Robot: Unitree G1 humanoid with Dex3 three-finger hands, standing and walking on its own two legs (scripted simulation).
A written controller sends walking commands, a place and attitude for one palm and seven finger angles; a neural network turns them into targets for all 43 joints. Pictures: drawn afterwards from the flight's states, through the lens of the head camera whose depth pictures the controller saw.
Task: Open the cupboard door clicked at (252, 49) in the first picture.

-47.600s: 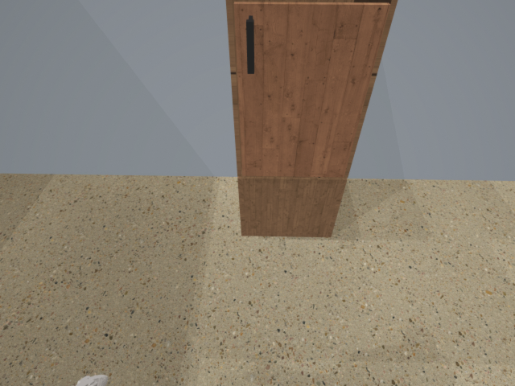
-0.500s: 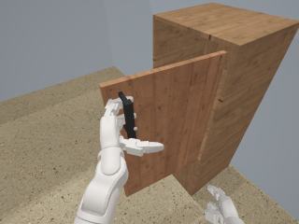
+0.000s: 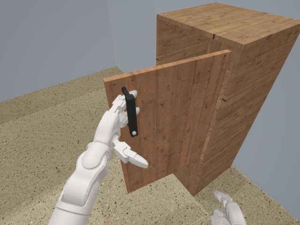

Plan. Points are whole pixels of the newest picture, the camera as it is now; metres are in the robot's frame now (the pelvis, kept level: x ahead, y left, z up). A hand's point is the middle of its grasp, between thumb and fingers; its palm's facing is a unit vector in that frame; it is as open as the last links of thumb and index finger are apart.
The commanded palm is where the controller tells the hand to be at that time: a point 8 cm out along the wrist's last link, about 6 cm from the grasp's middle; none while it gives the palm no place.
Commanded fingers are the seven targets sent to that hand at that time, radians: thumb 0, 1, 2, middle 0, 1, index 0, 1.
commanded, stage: slide the hand sideways off the handle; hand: left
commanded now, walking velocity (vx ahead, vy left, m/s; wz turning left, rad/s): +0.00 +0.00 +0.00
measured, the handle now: (129, 112) +0.35 +0.10 +0.16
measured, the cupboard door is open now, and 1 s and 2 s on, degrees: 80 82 82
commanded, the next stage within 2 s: draw the hand back to the body in 0.98 s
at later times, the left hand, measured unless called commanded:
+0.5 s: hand (123, 144) +0.25 +0.09 +0.15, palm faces -0.11 -0.99 -0.07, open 16.2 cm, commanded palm +0.22 +0.16 +0.16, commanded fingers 0.00 -0.50 0.30 -0.15 -0.30 -0.15 -0.30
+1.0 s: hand (88, 155) +0.22 +0.17 +0.15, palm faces -0.03 -0.99 -0.11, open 16.3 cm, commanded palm +0.18 +0.21 +0.16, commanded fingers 0.00 -0.50 0.30 -0.15 -0.30 -0.15 -0.30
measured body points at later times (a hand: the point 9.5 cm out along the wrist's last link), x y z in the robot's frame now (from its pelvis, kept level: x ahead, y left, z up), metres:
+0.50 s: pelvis +0.03 -0.02 +0.00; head -0.01 -0.04 +0.45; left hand +0.25 +0.15 +0.16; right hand +0.23 -0.23 -0.07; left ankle +0.01 +0.11 -0.74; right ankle +0.02 -0.12 -0.74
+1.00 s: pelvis +0.03 -0.03 +0.00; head -0.01 -0.05 +0.45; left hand +0.21 +0.22 +0.15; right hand +0.22 -0.26 -0.06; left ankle +0.01 +0.11 -0.74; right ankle +0.02 -0.12 -0.74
